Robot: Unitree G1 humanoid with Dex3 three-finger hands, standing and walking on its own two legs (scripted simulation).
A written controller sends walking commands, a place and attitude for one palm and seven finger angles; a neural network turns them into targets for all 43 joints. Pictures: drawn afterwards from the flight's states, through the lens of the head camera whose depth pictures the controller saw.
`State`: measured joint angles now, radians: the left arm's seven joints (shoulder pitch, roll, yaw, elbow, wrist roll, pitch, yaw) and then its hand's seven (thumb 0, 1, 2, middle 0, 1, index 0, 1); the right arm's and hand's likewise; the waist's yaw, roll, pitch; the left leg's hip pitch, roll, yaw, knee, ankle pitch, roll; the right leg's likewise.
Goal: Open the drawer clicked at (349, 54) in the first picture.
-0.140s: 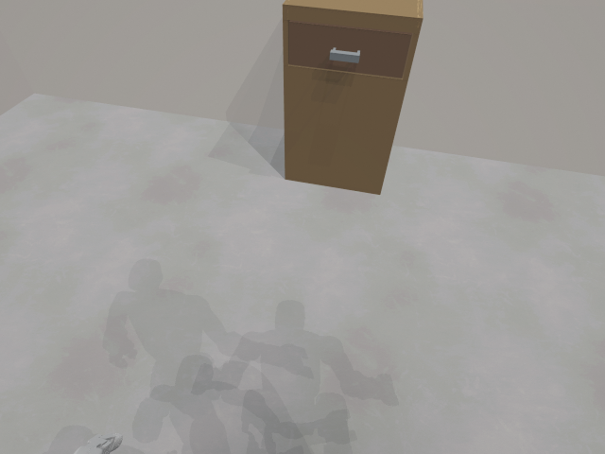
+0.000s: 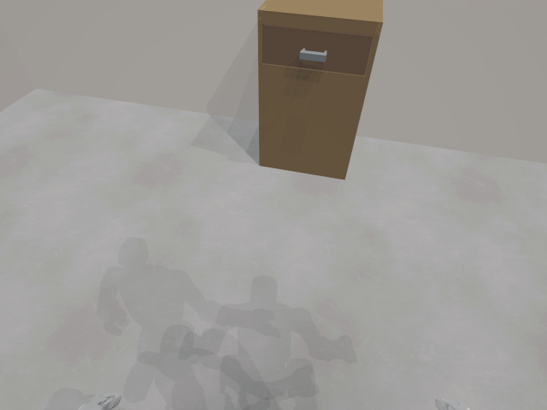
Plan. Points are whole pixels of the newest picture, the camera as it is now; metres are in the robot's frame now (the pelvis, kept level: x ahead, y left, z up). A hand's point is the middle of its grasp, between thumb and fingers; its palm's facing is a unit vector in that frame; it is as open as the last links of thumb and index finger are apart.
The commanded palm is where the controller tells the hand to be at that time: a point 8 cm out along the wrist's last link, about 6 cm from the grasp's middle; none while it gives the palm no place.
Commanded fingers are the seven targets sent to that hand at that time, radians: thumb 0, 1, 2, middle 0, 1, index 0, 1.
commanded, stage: stand and wait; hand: left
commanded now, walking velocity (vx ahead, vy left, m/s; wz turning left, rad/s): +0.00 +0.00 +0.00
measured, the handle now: (313, 53) +1.46 -0.09 -0.08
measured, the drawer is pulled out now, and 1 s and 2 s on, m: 0.00 0.00 0.00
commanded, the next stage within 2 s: look at it before walking up in 0.68 s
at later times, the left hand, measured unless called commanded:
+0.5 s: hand out of the picture +0.05 +0.24 -0.15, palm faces -0.02 -0.94 -0.33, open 7.4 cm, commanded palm none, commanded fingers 0.00 0.90 0.90 -0.20 -0.30 -0.20 -0.30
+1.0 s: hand out of the picture +0.05 +0.23 -0.15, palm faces -0.03 -0.94 -0.33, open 7.4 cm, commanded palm none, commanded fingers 0.00 0.90 0.90 -0.20 -0.30 -0.20 -0.30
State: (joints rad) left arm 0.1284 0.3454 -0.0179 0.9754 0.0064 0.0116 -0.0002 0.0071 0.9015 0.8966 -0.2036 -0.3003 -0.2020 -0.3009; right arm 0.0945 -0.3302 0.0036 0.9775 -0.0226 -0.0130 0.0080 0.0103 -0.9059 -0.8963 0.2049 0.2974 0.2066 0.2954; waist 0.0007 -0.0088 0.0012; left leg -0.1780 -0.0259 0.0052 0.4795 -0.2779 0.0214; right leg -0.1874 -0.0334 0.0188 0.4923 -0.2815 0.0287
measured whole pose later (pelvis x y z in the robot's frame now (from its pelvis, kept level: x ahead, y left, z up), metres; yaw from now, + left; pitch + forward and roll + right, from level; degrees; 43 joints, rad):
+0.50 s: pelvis -0.02 -0.01 +0.01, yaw +0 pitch -2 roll +0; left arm 0.16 0.35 -0.01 1.07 0.01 0.00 0.00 0.01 0.90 0.90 -0.20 -0.30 -0.20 -0.30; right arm 0.13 -0.34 0.00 1.10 -0.02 -0.01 0.01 0.01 -0.91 -0.90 0.20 0.30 0.21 0.30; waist 0.00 -0.01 0.02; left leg -0.15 -0.01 -0.01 0.41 -0.21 0.00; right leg -0.16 -0.01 0.01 0.42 -0.22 0.01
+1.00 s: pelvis -0.02 -0.02 +0.01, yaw +0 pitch -2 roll +0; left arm 0.15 0.34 -0.01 1.08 0.01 0.00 0.00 0.01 0.90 0.90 -0.20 -0.30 -0.20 -0.30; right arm 0.13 -0.34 0.00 1.12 -0.01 -0.01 0.01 0.01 -0.91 -0.90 0.20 0.30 0.21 0.30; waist 0.00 -0.01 0.02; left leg -0.16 0.00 0.00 0.38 -0.19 0.00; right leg -0.17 -0.01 0.01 0.39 -0.19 0.01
